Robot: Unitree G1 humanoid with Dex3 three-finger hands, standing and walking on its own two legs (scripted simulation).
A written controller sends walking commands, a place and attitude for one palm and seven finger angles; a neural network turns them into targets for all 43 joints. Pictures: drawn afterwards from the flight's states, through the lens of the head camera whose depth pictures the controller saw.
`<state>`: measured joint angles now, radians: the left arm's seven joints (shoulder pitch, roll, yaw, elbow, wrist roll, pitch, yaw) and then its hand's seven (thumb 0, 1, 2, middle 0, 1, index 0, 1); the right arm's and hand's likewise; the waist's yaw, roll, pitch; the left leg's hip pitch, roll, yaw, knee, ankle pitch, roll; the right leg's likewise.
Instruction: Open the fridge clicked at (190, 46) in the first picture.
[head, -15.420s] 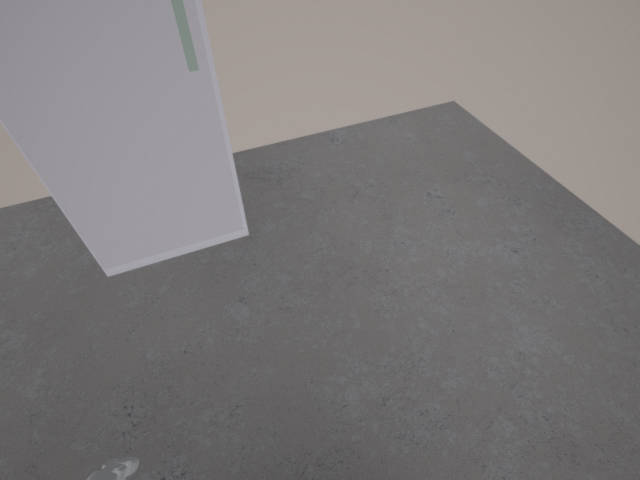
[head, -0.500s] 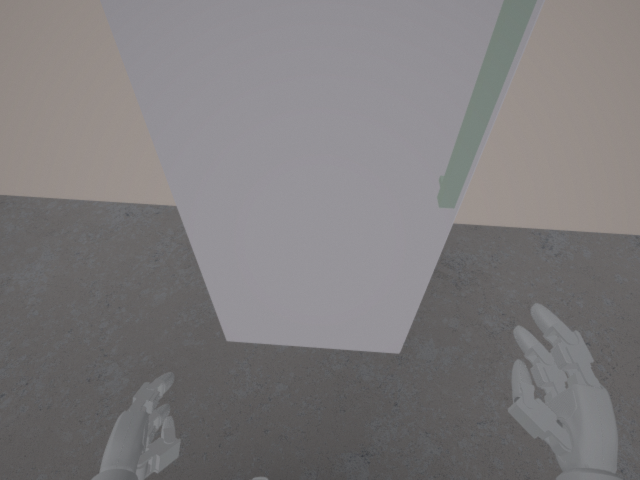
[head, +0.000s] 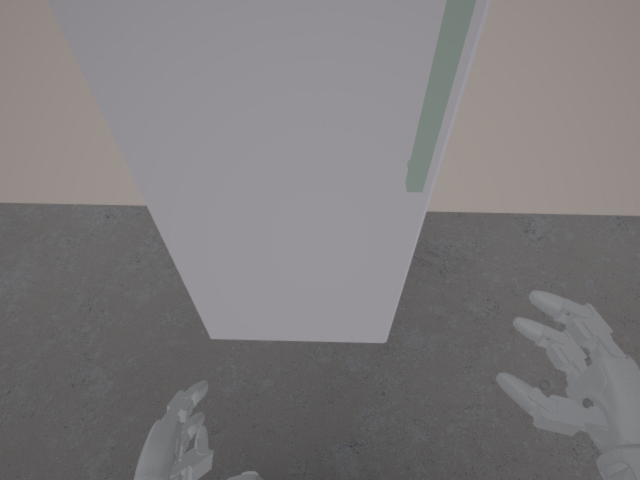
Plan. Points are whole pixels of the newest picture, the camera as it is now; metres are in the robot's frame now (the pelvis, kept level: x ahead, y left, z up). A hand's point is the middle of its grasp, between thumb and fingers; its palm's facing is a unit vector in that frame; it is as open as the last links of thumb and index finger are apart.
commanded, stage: raise the hand to about handle height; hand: right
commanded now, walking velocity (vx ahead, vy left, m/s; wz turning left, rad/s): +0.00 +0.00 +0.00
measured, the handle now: (434, 85) +0.57 -0.12 +0.21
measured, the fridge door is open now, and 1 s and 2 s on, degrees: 0 0 0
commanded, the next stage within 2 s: move the hooked fingers beside the handle in 1.34 s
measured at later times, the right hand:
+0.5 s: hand (609, 312) +0.26 -0.25 +0.16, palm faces +0.05 +1.00 -0.06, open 13.4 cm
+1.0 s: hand out of the picture +0.30 -0.26 +0.22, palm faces +0.05 +1.00 -0.06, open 14.0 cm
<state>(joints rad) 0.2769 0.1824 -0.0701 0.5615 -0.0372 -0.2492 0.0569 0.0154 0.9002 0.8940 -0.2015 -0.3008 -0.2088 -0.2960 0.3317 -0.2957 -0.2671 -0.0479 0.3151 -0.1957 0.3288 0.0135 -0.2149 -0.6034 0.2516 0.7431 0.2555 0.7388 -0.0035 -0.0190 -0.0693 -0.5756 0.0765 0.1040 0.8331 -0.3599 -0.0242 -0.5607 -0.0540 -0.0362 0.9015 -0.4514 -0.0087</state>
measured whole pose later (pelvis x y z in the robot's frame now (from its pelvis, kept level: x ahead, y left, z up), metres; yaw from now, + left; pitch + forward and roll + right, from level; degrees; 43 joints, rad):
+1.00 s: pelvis +0.02 +0.02 +0.04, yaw +0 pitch -2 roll +0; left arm 0.25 0.28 -0.08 0.60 -0.08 -0.22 0.10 0.02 0.90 0.89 -0.20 -0.30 -0.21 -0.30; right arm -0.14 -0.48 -0.49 0.19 0.35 0.15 0.49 -0.01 0.50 -0.30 0.30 1.20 0.31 1.20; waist -0.05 -0.05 -0.02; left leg -0.22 0.05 0.11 0.49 -0.23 -0.01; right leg -0.17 -0.05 -0.05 0.50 -0.29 0.01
